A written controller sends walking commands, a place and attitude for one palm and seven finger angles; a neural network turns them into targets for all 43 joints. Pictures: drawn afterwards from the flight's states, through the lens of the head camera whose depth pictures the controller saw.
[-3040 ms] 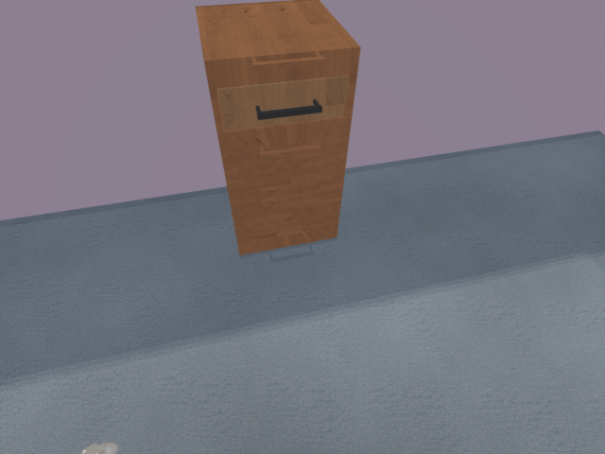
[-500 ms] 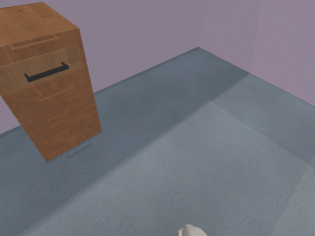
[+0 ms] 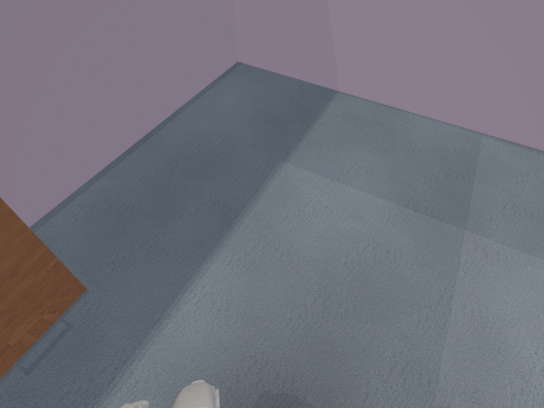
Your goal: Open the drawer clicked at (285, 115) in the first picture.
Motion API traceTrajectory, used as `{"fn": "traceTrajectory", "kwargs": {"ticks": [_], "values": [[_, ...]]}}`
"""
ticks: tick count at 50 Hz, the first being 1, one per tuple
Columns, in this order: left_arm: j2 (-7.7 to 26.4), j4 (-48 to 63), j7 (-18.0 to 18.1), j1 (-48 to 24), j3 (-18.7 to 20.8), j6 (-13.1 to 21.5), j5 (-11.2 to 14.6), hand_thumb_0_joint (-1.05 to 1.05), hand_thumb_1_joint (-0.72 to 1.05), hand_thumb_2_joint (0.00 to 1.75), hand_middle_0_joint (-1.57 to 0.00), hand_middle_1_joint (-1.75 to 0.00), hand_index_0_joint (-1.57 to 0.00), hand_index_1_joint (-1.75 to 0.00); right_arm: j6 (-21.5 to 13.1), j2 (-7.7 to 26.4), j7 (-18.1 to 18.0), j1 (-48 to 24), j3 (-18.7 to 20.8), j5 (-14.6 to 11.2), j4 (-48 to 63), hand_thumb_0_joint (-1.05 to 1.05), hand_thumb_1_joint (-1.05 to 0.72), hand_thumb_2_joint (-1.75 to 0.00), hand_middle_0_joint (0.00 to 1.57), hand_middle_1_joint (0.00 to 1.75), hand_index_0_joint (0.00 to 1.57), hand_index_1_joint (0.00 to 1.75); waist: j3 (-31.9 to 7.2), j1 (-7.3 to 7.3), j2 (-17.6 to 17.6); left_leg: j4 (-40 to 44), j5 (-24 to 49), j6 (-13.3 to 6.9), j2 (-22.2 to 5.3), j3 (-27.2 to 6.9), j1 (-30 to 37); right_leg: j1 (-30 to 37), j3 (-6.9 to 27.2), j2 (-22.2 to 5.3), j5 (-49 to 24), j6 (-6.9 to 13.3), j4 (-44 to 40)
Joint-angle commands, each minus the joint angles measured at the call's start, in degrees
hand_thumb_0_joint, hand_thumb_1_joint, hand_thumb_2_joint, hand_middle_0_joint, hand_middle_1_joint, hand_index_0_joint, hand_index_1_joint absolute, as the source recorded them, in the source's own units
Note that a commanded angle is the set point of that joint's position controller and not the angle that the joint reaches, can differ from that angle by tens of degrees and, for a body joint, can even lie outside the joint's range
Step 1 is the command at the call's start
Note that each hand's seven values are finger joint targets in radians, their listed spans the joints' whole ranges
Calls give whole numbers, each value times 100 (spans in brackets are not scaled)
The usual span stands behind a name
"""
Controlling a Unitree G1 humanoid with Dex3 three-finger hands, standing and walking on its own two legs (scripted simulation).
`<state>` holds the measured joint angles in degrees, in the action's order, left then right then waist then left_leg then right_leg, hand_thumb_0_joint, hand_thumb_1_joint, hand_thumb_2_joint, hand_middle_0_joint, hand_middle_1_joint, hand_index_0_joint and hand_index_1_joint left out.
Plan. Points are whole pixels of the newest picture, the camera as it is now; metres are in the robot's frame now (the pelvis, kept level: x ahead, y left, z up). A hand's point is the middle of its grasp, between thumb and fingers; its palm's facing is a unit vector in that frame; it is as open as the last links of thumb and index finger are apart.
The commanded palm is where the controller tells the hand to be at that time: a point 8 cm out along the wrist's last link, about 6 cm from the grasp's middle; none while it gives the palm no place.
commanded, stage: walk to a spot facing it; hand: left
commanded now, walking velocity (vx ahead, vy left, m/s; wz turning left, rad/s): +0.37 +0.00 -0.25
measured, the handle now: out of the picture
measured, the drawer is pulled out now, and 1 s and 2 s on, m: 0.00 0.00 0.00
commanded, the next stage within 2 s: turn to face it in 0.38 s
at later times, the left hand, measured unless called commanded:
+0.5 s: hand (163, 336) +0.27 +0.21 -0.16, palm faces -0.19 -0.97 -0.14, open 7.4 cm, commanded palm none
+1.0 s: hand (197, 271) +0.42 +0.17 -0.18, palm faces -0.04 -0.99 -0.14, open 7.4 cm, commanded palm none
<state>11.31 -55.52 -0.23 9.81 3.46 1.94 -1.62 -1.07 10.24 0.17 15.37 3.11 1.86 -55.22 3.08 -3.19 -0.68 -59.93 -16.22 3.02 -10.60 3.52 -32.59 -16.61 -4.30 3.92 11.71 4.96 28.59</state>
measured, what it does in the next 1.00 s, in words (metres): walks ahead: left foot, then right foot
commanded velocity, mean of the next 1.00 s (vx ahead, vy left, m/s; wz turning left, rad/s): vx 0.09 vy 0.00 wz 0.10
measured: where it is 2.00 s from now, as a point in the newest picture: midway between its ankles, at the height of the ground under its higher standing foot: (281, 394)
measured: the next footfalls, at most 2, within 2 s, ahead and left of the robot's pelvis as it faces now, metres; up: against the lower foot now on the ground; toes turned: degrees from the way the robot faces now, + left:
left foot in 0.20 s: +0.19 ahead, +0.15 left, +0.00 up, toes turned +5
right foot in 0.62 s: +0.33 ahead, -0.15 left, +0.00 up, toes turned -24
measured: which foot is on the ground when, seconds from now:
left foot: up 0.00-0.18, down 0.20-0.64, up 0.66-0.98, down 1.00-1.00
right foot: down 0.00-0.20, up 0.22-0.60, down 0.62-1.00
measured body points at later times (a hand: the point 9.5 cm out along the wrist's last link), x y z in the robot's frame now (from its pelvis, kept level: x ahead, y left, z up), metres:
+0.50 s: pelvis +0.19 +0.04 +0.01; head +0.22 +0.05 +0.46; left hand +0.28 +0.26 -0.15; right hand +0.13 -0.20 -0.13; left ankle +0.15 +0.15 -0.73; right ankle +0.23 -0.12 -0.66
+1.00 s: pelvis +0.29 +0.01 -0.02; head +0.31 +0.04 +0.43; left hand +0.42 +0.22 -0.17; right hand +0.31 -0.24 -0.15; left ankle +0.32 +0.10 -0.74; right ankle +0.30 -0.13 -0.73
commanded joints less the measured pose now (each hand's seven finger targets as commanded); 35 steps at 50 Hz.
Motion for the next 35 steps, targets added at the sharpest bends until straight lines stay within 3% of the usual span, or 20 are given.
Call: {"fn": "traceTrajectory", "kwargs": {"ticks": [1, 5, 7, 8, 9, 10, 11, 13, 14, 16, 20, 23, 27, 29, 30, 31, 32, 33, 34, 35], "values": [[875, 231, -3, 356, 187, 135, 15, 0, 90, 90, -20, -30, -20, -30, -70, 323, 62, 225, 65, -4, 282, 0, -90, -90, 20, 30, 20, 30, -105, 235, 728, 1089, 275, 23, 186, 93, 468, -271, 1480, -1470, 1100, 588, -1715], [974, 209, -9, 588, 208, 115, 17, 0, 90, 90, -20, -30, -20, -30, -184, 366, 80, -208, 82, -42, 454, 0, -90, -90, 20, 30, 20, 30, 76, 357, 700, 2013, 115, -66, 421, 141, 968, -101, 1777, -1603, 1135, 607, -1536], [923, 213, -7, 618, 213, 86, 48, 0, 90, 90, -20, -30, -20, -30, -243, 441, 48, -77, 100, -44, 388, 0, -90, -90, 20, 30, 20, 30, 50, 259, 496, 2788, 259, -74, 597, 276, 1786, -262, 1703, -1400, 966, 451, -1162], [811, 235, -8, 625, 204, 73, 59, 0, 90, 90, -20, -30, -20, -30, -286, 551, -2, 236, 127, -52, 286, 0, -90, -90, 20, 30, 20, 30, -46, 105, 106, 3246, 171, -118, 533, 151, 2622, -686, 1577, -1173, 717, 318, -550], [537, 311, -47, 648, 165, 68, 87, 0, 90, 90, -20, -30, -20, -30, -336, 994, -70, 907, 214, 7, 114, 0, -90, -90, 20, 30, 20, 30, -380, -194, -768, 3887, -525, -435, -331, -1016, 3660, -1407, 1071, -595, 615, 37, 915], [262, 462, -99, 572, 102, 105, 103, 0, 90, 90, -20, -30, -20, -30, -314, 1524, -81, 1482, 319, 64, 19, 0, -90, -90, 20, 30, 20, 30, -498, -325, -1824, 4677, -944, -1030, -1776, -2628, 4173, -2446, 119, -65, 1988, -291, 2739], [534, 519, -70, 281, 155, 95, 21, 0, 90, 90, -20, -30, -20, -30, -296, 1302, -125, 1426, 252, 36, -18, 0, -90, -90, 20, 30, 20, 30, -418, -388, -1381, 4893, -1273, -1190, -1973, -2896, 3757, -2617, 535, -404, 1926, -304, 3721], [534, 412, -175, 151, 217, 64, -2, 0, 90, 90, -20, -30, -20, -30, -339, 858, -144, 732, 110, -32, 149, 0, -90, -90, 20, 30, 20, 30, 104, -40, -477, 4987, -822, -1035, -1608, -1881, 2938, -2692, 587, -873, 1042, -362, 4238], [413, 326, -206, 294, 220, 12, -32, 0, 90, 90, -20, -30, -20, -30, -380, 704, -155, 528, 59, -20, 145, 0, -90, -90, 20, 30, 20, 30, 136, 123, -320, 4946, -138, -867, -1368, -1247, 2779, -2499, 544, -934, 717, -424, 4238], [232, 210, -212, 603, 213, -126, -35, 0, 90, 90, -20, -30, -20, -30, -427, 597, -184, 440, 31, -50, 89, 0, -90, -90, 20, 30, 20, 30, 41, 305, -555, 4826, 949, -741, -1063, -254, 2636, -2221, 432, -994, 336, -543, 4170], [41, 285, -233, 442, 211, -258, -28, 0, 90, 90, -20, -30, -20, -30, -407, 583, -220, 599, 67, -64, -76, 0, -90, -90, 20, 30, 20, 30, 43, 308, -596, 4567, 2579, -804, -939, 620, 2932, -2361, 106, -1033, 72, -702, 3453], [-16, 385, -232, 65, 185, -292, -3, 0, 90, 90, -20, -30, -20, -30, -321, 665, -203, 677, 112, -52, -152, 0, -90, -90, 20, 30, 20, 30, 195, 189, -837, 4362, 3104, -765, -860, 1143, 2864, -2013, -230, -946, -61, -705, 2454], [-109, 268, -135, 46, 72, -157, -24, 0, 90, 90, -20, -30, -20, -30, -235, 695, -190, 823, 112, -16, -381, 0, -90, -90, 20, 30, 20, 30, 18, 130, -1017, 3734, 3728, -830, -799, 1157, 2922, -984, -477, -600, -177, -513, 1077], [45, -7, -46, 702, 55, -48, -49, 0, 90, 90, -20, -30, -20, -30, -198, 679, -176, 834, 89, -60, -470, 0, -90, -90, 20, 30, 20, 30, -410, 442, -772, 2908, 4009, -644, -637, 1042, 2757, 263, -608, -429, -725, -438, 281], [301, -226, 10, 1232, 87, 46, -48, 0, 90, 90, -20, -30, -20, -30, -204, 583, -146, 825, 55, -101, -522, 0, -90, -90, 20, 30, 20, 30, -794, 722, -447, 2253, 3374, -428, -417, 1048, 2420, 1230, -424, -685, -1658, -427, -110], [855, -424, 105, 1673, 179, 148, -63, 0, 90, 90, -20, -30, -20, -30, -220, 213, -113, 1077, -12, -171, -518, 0, -90, -90, 20, 30, 20, 30, -1548, 837, 678, 1046, 1292, -187, 61, 1044, 1253, 2758, 828, -2001, -3873, -80, 150], [1211, -515, 103, 1903, 211, 162, 32, 0, 90, 90, -20, -30, -20, -30, -157, 72, -160, 1237, -38, -215, -439, 0, -90, -90, 20, 30, 20, 30, -1899, 769, 1032, -86, -1972, -91, 564, 494, 834, 3068, 1428, -3033, -5975, 552, 151], [1201, -406, 145, 1616, 216, 134, 80, 0, 90, 90, -20, -30, -20, -30, -36, 111, -219, 995, -38, -250, -350, 0, -90, -90, 20, 30, 20, 30, -1952, 781, 1113, -622, -2247, -112, 506, -126, 766, 2592, 1455, -3181, -5721, 778, -150], [1134, -276, 181, 1187, 203, 80, 60, 0, 90, 90, -20, -30, -20, -30, 14, 123, -215, 814, -24, -211, -310, 0, -90, -90, 20, 30, 20, 30, -1559, 740, 1338, -1004, -2027, -95, 454, -272, 470, 2154, 1445, -3134, -4728, 796, -384], [895, -179, 217, 799, 149, 27, 64, 0, 90, 90, -20, -30, -20, -30, 63, 201, -198, 647, 8, -170, -344, 0, -90, -90, 20, 30, 20, 30, -1029, 638, 1066, -1169, -1717, -72, 364, -272, 359, 1590, 1108, -2959, -3960, 673, -533]]}}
